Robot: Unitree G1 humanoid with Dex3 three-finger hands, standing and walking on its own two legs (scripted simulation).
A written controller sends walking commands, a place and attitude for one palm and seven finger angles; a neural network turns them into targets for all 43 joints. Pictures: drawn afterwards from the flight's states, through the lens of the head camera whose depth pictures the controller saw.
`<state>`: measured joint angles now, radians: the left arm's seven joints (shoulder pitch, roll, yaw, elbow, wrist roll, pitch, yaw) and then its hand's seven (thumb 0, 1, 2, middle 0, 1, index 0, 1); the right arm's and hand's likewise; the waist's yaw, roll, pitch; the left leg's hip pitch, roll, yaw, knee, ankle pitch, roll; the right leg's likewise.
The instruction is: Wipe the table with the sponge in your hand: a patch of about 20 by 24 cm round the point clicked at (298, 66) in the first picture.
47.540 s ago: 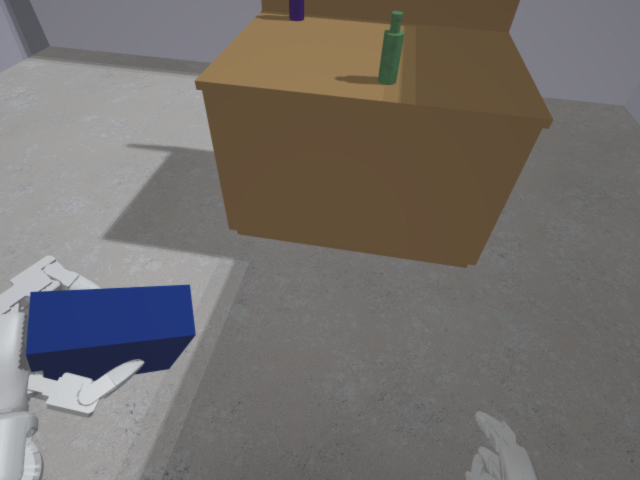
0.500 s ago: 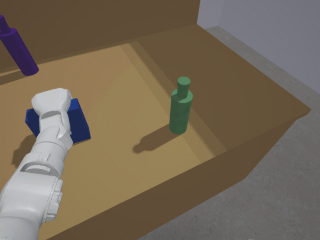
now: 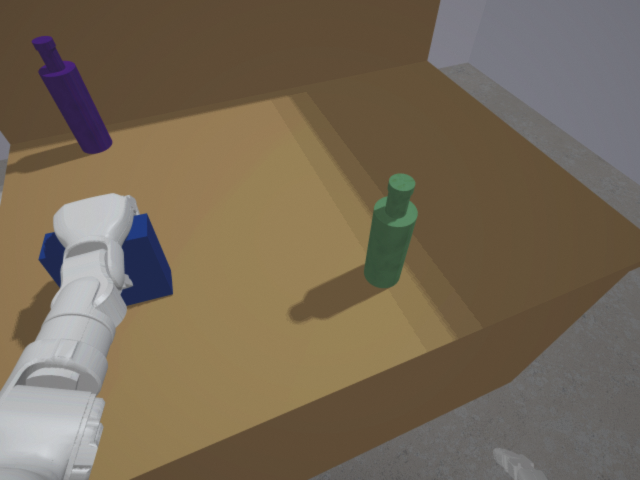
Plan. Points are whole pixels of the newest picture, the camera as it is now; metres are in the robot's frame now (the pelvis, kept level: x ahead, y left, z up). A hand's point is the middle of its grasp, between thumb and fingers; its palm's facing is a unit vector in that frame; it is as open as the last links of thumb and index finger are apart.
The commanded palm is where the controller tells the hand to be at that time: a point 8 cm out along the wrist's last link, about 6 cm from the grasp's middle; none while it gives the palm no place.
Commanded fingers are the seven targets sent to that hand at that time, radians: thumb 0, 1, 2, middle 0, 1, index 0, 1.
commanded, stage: wipe back along the first lane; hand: left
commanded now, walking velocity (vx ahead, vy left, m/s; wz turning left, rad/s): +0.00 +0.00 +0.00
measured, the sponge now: (119, 275) +0.38 +0.32 +0.01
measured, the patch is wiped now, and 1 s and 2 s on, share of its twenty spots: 1.00 1.00 1.00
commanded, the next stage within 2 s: lift the sponge slowly off the table in 1.68 s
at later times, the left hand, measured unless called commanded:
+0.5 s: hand (103, 282) +0.34 +0.30 +0.05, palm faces -0.05 -0.03 -1.00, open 9.4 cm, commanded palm +0.31 +0.28 +0.08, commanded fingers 0.00 0.10 1.30 -1.20 -1.60 -1.20 -1.60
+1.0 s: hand (106, 305) +0.31 +0.29 +0.05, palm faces -0.02 -0.03 -1.00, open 9.4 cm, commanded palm +0.27 +0.26 +0.09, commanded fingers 0.00 0.10 1.30 -1.20 -1.60 -1.20 -1.60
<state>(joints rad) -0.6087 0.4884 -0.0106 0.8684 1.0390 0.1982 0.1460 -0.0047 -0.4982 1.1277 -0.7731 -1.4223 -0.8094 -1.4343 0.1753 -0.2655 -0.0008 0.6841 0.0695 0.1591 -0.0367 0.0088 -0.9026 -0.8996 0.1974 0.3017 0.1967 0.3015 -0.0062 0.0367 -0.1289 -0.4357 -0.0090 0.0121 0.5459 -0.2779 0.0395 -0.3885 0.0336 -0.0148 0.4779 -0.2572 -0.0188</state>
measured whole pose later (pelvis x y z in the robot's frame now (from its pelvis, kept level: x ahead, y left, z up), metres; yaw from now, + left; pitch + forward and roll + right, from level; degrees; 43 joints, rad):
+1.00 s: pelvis +0.00 -0.01 +0.00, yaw +0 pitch +4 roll -1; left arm -0.20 0.43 -0.11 0.36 0.98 0.36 0.14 0.00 -0.45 1.11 -0.72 -1.48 -0.76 -1.50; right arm 0.11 -0.27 0.02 0.65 0.08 0.16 -0.03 0.01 -0.90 -0.90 0.20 0.30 0.20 0.30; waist 0.06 0.07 -0.11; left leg -0.30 -0.01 0.01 0.51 -0.28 0.03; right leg -0.26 0.03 -0.02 0.46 -0.27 -0.03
